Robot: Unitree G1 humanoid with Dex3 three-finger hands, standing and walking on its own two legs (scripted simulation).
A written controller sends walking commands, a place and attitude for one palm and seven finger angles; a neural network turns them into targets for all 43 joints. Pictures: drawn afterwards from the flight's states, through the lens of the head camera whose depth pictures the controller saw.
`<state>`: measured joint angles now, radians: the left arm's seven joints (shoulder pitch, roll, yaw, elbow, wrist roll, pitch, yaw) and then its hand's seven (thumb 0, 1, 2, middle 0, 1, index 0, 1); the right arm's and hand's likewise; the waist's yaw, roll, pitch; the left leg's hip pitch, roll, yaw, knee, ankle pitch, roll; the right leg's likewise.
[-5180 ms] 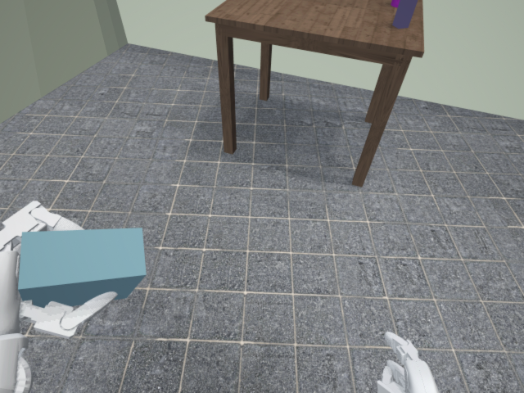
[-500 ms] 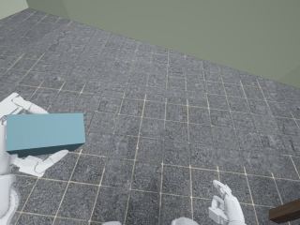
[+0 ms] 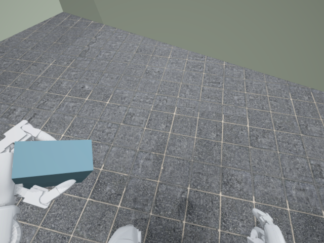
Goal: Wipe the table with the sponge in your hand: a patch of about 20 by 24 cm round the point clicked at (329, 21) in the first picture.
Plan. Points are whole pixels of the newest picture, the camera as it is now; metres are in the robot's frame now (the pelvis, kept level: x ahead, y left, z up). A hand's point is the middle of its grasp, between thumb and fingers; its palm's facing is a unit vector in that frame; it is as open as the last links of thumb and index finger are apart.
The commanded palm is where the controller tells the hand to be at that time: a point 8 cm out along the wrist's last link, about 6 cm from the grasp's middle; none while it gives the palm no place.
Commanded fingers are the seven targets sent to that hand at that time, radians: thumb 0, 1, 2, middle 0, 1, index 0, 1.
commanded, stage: walk to a spot facing it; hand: left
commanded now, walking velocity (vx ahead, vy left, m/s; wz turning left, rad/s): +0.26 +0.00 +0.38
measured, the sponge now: (64, 164) +0.23 +0.20 +0.14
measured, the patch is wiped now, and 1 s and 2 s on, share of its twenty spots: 0.00 0.00 0.00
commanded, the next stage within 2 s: turn to face it in 0.08 s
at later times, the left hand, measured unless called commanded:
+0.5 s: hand (48, 122) +0.29 +0.23 +0.19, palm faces +0.38 -0.79 -0.49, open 10.0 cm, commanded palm +0.25 +0.27 +0.18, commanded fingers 0.00 0.10 1.30 -1.20 -1.60 -1.20 -1.60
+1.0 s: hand (123, 102) +0.34 +0.10 +0.20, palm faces +0.13 -0.83 -0.55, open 10.0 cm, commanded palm +0.30 +0.15 +0.18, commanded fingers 0.00 0.10 1.30 -1.20 -1.60 -1.20 -1.60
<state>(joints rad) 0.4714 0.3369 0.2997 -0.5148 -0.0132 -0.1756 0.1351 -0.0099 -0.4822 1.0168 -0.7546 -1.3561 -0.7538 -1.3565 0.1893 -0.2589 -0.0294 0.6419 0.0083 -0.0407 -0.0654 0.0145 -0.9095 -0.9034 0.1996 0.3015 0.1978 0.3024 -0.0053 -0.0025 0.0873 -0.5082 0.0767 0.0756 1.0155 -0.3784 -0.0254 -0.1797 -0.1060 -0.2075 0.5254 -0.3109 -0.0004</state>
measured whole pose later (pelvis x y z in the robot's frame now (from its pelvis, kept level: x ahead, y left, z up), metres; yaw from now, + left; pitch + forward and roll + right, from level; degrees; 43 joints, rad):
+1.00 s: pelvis +0.06 -0.06 +0.00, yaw -19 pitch +1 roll +3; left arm 0.53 0.45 0.46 -0.53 -0.08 -0.24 0.15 -0.01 -0.49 1.02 -0.75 -1.36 -0.75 -1.36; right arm 0.15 -0.30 -0.07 0.59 0.01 0.04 -0.01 0.01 -0.91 -0.90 0.19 0.30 0.19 0.30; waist -0.01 0.02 0.06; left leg -0.54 0.03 -0.04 1.22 -0.37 -0.10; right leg -0.34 0.14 0.03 0.42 -0.09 -0.14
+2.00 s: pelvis -0.10 -0.05 -0.01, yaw -55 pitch +1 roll +1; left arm 0.57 0.49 0.50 -0.66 -0.05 -0.23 0.13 -0.01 -0.49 1.02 -0.75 -1.36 -0.75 -1.36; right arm 0.16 -0.25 -0.05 0.53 0.02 0.04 -0.01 0.01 -0.91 -0.90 0.19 0.30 0.19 0.30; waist 0.00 -0.06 0.10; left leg -0.32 0.03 0.11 0.62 -0.29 -0.02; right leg -0.43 0.07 0.10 0.69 -0.30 -0.01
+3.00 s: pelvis -0.22 +0.01 +0.00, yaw -89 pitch +4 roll +1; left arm 0.44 0.40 0.35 -0.55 -0.05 -0.18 0.13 -0.01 -0.49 1.02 -0.75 -1.36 -0.75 -1.36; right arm 0.14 -0.22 0.01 0.48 0.01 0.08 0.01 0.01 -0.91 -0.90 0.20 0.30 0.20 0.30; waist 0.05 -0.03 0.02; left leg -0.23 0.01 0.02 0.48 -0.38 -0.03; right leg -0.39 0.17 0.18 0.41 -0.05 -0.07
